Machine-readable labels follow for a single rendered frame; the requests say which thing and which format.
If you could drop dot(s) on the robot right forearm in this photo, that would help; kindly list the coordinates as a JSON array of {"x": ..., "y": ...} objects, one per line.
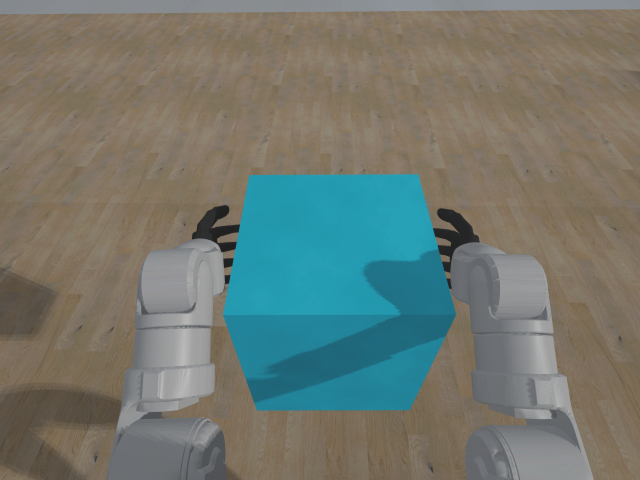
[{"x": 516, "y": 370}]

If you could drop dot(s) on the robot left forearm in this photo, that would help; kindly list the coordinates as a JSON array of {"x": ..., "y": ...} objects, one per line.
[{"x": 174, "y": 312}]

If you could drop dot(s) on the robot left hand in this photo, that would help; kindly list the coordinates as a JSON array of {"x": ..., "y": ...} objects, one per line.
[{"x": 205, "y": 231}]

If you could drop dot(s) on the robot left upper arm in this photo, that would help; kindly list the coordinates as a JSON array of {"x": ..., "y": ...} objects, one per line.
[{"x": 170, "y": 449}]

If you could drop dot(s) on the robot right hand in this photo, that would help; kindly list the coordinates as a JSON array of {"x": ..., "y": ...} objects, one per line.
[{"x": 464, "y": 236}]

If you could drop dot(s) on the robot right upper arm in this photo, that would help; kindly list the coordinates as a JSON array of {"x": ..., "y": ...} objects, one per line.
[{"x": 523, "y": 452}]

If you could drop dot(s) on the carton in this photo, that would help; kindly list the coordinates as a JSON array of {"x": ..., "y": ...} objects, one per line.
[{"x": 338, "y": 298}]

